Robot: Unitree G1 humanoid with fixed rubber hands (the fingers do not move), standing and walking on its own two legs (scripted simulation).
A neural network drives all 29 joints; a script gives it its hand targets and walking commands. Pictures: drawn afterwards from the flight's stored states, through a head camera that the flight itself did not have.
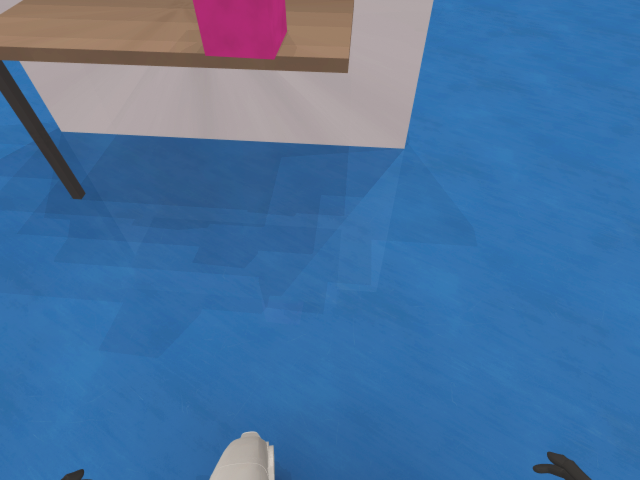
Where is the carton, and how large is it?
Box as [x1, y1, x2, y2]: [193, 0, 286, 59]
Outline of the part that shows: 193,0 205,55 273,59 286,32 284,0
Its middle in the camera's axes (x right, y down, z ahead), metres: -0.22 -0.69 +1.12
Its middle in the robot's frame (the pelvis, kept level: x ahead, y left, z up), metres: +1.30 +0.20 +0.07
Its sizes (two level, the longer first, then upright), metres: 0.210 0.200 0.250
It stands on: a table, 0.70 m high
